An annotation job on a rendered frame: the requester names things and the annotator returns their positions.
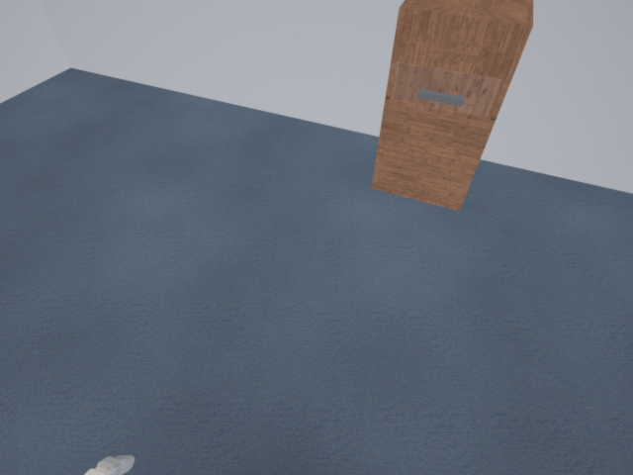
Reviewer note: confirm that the handle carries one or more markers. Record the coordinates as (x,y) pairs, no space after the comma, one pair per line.
(431,134)
(441,97)
(453,54)

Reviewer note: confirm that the drawer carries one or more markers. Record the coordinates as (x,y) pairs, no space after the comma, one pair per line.
(480,91)

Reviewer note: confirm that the robot left hand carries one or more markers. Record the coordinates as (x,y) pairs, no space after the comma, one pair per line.
(113,466)

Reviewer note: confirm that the cabinet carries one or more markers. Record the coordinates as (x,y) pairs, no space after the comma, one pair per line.
(429,170)

